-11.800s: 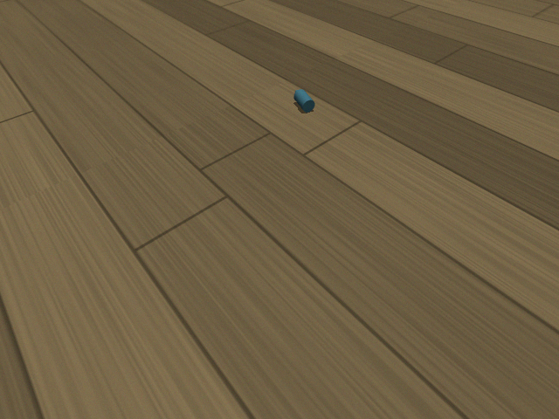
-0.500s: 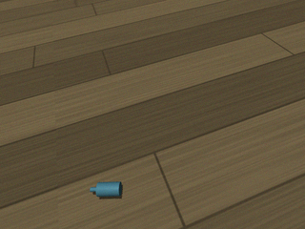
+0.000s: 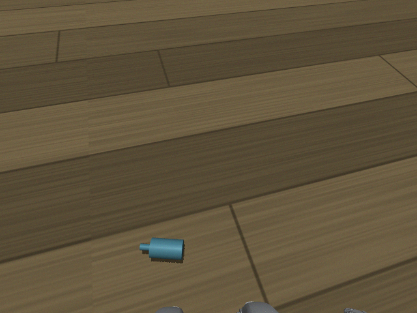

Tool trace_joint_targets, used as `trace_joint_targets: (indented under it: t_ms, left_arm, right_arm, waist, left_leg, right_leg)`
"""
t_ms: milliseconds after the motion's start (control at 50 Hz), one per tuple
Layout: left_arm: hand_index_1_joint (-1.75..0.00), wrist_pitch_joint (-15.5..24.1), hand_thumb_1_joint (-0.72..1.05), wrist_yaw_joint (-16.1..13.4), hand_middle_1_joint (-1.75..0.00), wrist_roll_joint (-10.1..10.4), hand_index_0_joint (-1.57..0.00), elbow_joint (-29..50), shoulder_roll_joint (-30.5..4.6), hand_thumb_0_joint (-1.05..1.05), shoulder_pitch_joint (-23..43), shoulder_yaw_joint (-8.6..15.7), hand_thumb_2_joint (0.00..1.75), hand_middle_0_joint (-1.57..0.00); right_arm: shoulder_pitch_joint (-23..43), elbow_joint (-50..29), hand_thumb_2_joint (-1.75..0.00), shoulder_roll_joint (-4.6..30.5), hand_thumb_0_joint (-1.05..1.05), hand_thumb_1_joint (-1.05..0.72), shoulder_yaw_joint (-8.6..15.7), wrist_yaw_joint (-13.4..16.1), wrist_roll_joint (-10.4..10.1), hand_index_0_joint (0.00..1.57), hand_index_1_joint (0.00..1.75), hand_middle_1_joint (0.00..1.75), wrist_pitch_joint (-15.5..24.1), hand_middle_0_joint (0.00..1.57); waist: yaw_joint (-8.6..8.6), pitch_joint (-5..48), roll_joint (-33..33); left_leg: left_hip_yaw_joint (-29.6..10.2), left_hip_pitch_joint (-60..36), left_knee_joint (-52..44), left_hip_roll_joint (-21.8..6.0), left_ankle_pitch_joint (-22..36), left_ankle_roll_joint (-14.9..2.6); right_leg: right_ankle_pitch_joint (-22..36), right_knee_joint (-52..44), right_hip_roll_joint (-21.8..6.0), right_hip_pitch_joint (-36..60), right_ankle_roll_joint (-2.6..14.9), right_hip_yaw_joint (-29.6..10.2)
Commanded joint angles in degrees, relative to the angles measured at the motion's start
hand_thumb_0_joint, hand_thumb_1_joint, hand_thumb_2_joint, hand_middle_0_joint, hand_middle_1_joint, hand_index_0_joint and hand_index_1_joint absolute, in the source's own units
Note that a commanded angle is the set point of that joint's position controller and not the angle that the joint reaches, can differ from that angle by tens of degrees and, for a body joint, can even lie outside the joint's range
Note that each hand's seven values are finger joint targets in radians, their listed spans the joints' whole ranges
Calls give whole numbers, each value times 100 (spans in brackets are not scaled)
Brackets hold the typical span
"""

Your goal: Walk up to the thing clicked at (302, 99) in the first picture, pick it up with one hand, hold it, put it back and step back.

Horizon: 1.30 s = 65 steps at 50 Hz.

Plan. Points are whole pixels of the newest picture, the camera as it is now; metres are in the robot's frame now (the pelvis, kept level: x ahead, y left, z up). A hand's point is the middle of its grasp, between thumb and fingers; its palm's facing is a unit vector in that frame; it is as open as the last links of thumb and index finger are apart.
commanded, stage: walk up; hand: left
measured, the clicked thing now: (161, 248) +0.44 +0.21 -0.72
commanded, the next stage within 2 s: stand in 1.58 s
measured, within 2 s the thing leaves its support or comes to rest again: neither
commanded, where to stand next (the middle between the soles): +0.04 -0.03 m, yaw -2 degrees
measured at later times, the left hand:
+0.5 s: hand out of the picture +0.10 +0.21 -0.14, palm faces -0.11 -0.92 -0.38, open 7.4 cm
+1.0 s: hand out of the picture +0.08 +0.21 -0.13, palm faces -0.05 -0.94 -0.34, open 7.4 cm
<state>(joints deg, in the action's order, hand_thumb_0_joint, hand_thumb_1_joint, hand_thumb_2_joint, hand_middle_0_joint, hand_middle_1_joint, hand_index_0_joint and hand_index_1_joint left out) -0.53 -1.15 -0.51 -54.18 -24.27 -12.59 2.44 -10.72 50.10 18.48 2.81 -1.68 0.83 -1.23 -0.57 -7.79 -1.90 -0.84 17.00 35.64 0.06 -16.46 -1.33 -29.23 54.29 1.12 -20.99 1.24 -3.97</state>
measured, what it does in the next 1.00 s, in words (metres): steps on the spot: right foot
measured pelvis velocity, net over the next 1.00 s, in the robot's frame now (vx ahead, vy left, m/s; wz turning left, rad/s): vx -0.02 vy -0.04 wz -0.05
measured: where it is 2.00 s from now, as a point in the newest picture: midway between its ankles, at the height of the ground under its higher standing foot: outside the picture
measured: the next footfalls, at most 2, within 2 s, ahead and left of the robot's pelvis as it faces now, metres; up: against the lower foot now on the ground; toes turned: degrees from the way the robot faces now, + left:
right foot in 0.30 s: +0.01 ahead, -0.16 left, +0.00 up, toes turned -4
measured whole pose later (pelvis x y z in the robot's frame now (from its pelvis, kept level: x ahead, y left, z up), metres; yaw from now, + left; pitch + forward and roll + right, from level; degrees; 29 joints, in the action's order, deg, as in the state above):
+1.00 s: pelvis -0.02 -0.04 +0.02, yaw -3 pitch -3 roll +0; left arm 0.4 1.2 -0.4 -62.8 -20.6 -5.5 1.4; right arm -9.0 62.2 21.0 0.3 -0.1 0.4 1.2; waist 0.0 -2.8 0.1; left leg -1.5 7.6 22.7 -1.6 -12.4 1.6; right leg -12.3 22.4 0.2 -7.3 0.3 0.2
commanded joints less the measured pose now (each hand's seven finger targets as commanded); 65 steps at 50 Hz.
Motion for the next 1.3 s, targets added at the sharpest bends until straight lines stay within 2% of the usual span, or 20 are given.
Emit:
trace_joint_targets:
  t_ms: [0, 40, 80, 180, 220, 260, 280, 300, 320, 340, 380, 460, 500, 520, 540, 580, 620, 740, 900, 1280]
  left_arm:
    - [-30, 8, 90, -47, -30, -80, -20, 365, -1087, 0, -79, 320, 90, -20]
    - [-30, -46, 90, -22, -30, -118, -20, 424, -1054, 0, -83, 351, 90, -20]
    - [-30, -81, 90, 33, -30, -142, -20, 530, -1024, 0, 10, 381, 90, -20]
    - [-30, -89, 90, 159, -30, -105, -20, 667, -897, 0, -53, 404, 90, -20]
    - [-30, -55, 90, 188, -30, -77, -20, 598, -771, 0, -195, 401, 90, -20]
    - [-30, 46, 90, 144, -30, -92, -20, 399, -789, 0, -528, 425, 90, -20]
    - [-30, 124, 90, 116, -30, -141, -20, 437, -1143, 0, -426, 493, 90, -20]
    - [-30, 194, 90, 102, -30, -127, -20, 548, -1288, 0, -141, 481, 90, -20]
    - [-30, 209, 90, 108, -30, -106, -20, 658, -1437, 0, 296, 434, 90, -20]
    - [-30, 206, 90, 118, -30, -102, -20, 697, -1419, 0, 573, 421, 90, -20]
    - [-30, 203, 90, 110, -30, -98, -20, 713, -1200, 0, 801, 346, 90, -20]
    - [-30, 196, 90, 123, -30, -52, -20, 592, -1180, 0, 766, 302, 90, -20]
    - [-30, 180, 90, 145, -30, 16, -20, 605, -901, 0, 750, 230, 90, -20]
    - [-30, 161, 90, 148, -30, 59, -20, 463, -823, 0, 676, 217, 90, -20]
    - [-30, 165, 90, 127, -30, 32, -20, 298, -873, 0, 594, 238, 90, -20]
    - [-30, 236, 90, 132, -30, -11, -20, 206, -978, 0, 733, 246, 90, -20]
    - [-30, 263, 90, 145, -30, 7, -20, 194, -1079, 0, 933, 241, 90, -20]
    - [-30, 235, 90, 157, -30, 21, -20, -112, -925, 0, 1061, 184, 90, -20]
    - [-30, 241, 90, 156, -30, 43, -20, -407, -814, 0, 1101, 151, 90, -20]
    - [-30, 226, 90, 115, -30, 28, -20, -734, -786, 0, 1017, 106, 90, -20]
  right_arm:
    - [-383, -367, -90, 1899, 0, -90, 526, 272, -3, 20, 30, 30, 278, 20]
    - [-386, -408, -90, 1941, 0, -90, 537, 341, -35, 20, 30, 30, 314, 20]
    - [-473, -426, -90, 1895, 0, -90, 522, 404, -52, 20, 30, 30, 343, 20]
    - [-253, -571, -90, 1953, 0, -90, 492, 460, 1, 20, 30, 30, 363, 20]
    - [-33, -609, -90, 1903, 0, -90, 410, 422, 20, 20, 30, 30, 342, 20]
    - [293, -650, -90, 1725, 0, -90, 303, 354, -37, 20, 30, 30, 263, 20]
    - [261, -679, -90, 1466, 0, -90, 218, 324, -106, 20, 30, 30, 236, 20]
    - [253, -677, -90, 1228, 0, -90, 120, 315, -125, 20, 30, 30, 216, 20]
    - [197, -541, -90, 1401, 0, -90, 197, 345, -98, 20, 30, 30, 170, 20]
    - [34, -371, -90, 1529, 0, -90, 240, 323, -87, 20, 30, 30, 175, 20]
    - [-23, -195, -90, 1537, 0, -90, 218, 270, -139, 20, 30, 30, 230, 20]
    - [-251, 54, -90, 1400, 0, -90, 121, 258, -71, 20, 30, 30, 330, 20]
    - [-236, 102, -90, 1632, 0, -90, 164, 283, 29, 20, 30, 30, 424, 20]
    - [102, 66, -90, 1792, 0, -90, 169, 260, 7, 20, 30, 30, 458, 20]
    - [326, 108, -90, 1834, 0, -90, 148, 217, -15, 20, 30, 30, 446, 20]
    - [387, 193, -90, 1573, 0, -90, 56, 181, -34, 20, 30, 30, 412, 20]
    - [159, 332, -90, 1469, 0, -90, 3, 183, -21, 20, 30, 30, 403, 20]
    - [301, 594, -90, 1453, 0, -90, 0, 176, -19, 20, 30, 30, 408, 20]
    - [377, 809, -90, 1440, 0, -90, -34, 212, -23, 20, 30, 30, 430, 20]
    - [668, 979, -90, 1419, 0, -90, 6, 232, -38, 20, 30, 30, 361, 20]
  waist:
    - [233, 677, 952]
    - [199, 781, 1002]
    - [237, 845, 957]
    - [156, 1051, 1048]
    - [31, 1059, 1080]
    - [-241, 1082, 886]
    - [-186, 1080, 78]
    - [-71, 842, -343]
    - [-15, 862, -442]
    - [83, 668, -450]
    - [220, 443, -512]
    - [215, 646, -755]
    - [136, 946, -194]
    - [-36, 904, 54]
    - [-157, 816, 196]
    - [-82, 718, 103]
    - [68, 697, 154]
    - [34, 612, 79]
    - [33, 944, 142]
    - [44, 1032, 287]
  left_leg:
    - [-1814, -953, -1108, -1814, 2598, -1155]
    - [-1883, -1095, -975, -2023, 3376, -1262]
    - [-1775, -1273, -849, -1972, 3748, -1206]
    - [-1446, -1003, -622, -1823, 3110, -1171]
    - [-1086, -579, -452, -1491, 2574, -946]
    - [-616, 116, 76, -1072, 1810, -516]
    - [-271, 533, 738, -582, 1153, -167]
    - [-14, 904, 1053, -33, -331, 105]
    - [-236, 304, 1538, -122, -1763, 92]
    - [-324, -176, 1680, -183, -1841, 97]
    - [-215, -132, 981, -126, -1423, 34]
    - [-62, -663, -713, -138, 88, 58]
    - [-986, -1130, -1189, -681, 1123, -212]
    - [-1468, -704, -1277, -1026, 739, -434]
    - [-1443, -268, -1225, -1128, 460, -505]
    - [-649, -115, -1089, -590, 491, -178]
    - [-366, -398, -1101, -323, 277, -22]
    - [-527, -584, -1500, -509, 323, -66]
    - [-504, -899, -1619, -631, 1240, -49]
    - [-451, -1192, -1806, -710, 1724, -17]
  right_leg:
    - [-52, -437, -146, -206, -64, -171]
    - [-1, -300, -177, -252, -31, -125]
    - [-15, -235, -172, -362, 37, -103]
    - [-11, -649, -275, -14, 96, 108]
    - [345, -1474, -153, 591, 130, 315]
    - [1512, -2798, -167, 1564, 224, 289]
    - [2098, -3038, -790, 1717, 480, -855]
    - [2425, -3282, -1639, 1460, 896, -2053]
    - [2312, -3292, -2187, 599, 1450, -2232]
    - [2203, -3219, -2137, -35, 1510, -2119]
    - [2344, -3041, -1536, 152, 1054, -1168]
    - [2693, -2657, -1179, 495, 630, -749]
    - [2645, -2175, -877, 382, 293, -515]
    - [1782, -2252, -488, 604, 135, -232]
    - [1219, -2526, -473, 1058, 136, -177]
    - [1396, -3112, -742, 1356, 303, -585]
    - [1482, -3262, -999, 1076, 421, -807]
    - [1166, -3636, -763, 1072, 248, -468]
    - [2336, -3587, -733, 1489, 151, -234]
    - [2811, -3736, -765, 1655, 40, -82]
